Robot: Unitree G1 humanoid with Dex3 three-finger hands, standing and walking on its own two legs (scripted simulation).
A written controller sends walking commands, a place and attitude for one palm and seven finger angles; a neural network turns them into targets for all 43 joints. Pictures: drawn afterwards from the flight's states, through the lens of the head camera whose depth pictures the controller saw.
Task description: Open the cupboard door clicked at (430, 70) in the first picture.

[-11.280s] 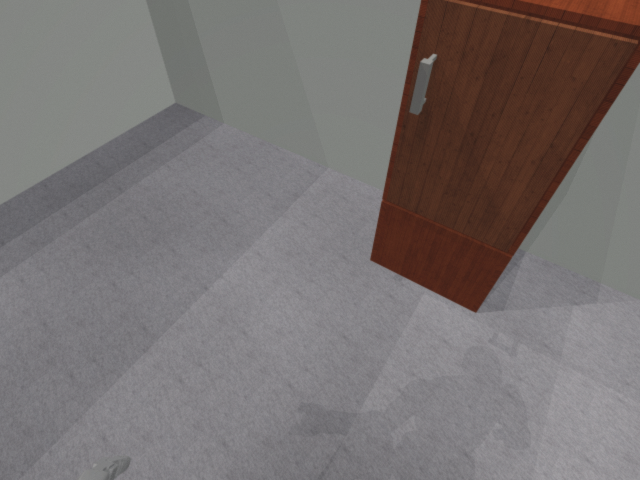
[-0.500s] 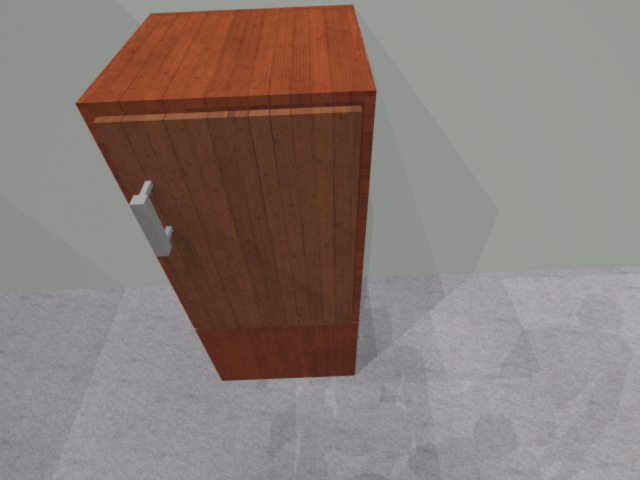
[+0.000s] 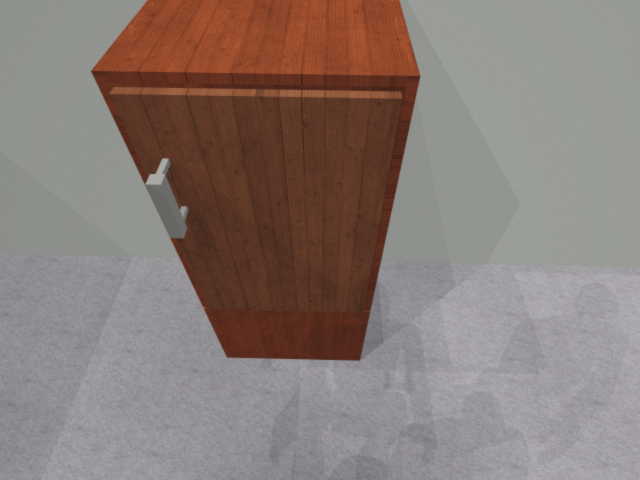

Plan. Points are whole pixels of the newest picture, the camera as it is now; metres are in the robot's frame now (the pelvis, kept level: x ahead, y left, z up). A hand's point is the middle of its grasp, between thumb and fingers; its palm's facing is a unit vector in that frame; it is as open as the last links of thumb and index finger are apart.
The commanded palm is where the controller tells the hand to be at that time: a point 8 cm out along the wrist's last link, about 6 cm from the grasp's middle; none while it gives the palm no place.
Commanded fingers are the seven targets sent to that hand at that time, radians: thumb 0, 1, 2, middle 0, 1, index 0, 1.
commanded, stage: shuffle to correct the standing spot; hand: left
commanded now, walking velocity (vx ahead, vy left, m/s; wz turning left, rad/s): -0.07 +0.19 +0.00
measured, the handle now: (171, 198) +0.51 +0.28 +0.02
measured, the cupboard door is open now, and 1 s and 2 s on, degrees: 0 0 0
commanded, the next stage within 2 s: come to a stop and stand still in 0.16 s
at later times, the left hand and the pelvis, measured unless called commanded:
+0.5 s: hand out of the picture +0.01 +0.30 -0.17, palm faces +0.06 -0.96 -0.28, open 7.4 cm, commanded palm none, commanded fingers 0.00 0.90 0.90 -0.20 -0.30 -0.20 -0.30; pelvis -0.03 +0.08 -0.01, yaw +1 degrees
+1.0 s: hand out of the picture +0.01 +0.27 -0.18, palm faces +0.02 -0.98 -0.18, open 7.3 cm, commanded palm none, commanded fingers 0.00 0.90 0.90 -0.20 -0.30 -0.20 -0.30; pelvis +0.00 +0.10 -0.01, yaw +0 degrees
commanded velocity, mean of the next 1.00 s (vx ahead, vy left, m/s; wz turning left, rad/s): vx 0.00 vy -0.01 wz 0.00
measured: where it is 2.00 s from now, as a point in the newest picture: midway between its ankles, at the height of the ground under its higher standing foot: outside the picture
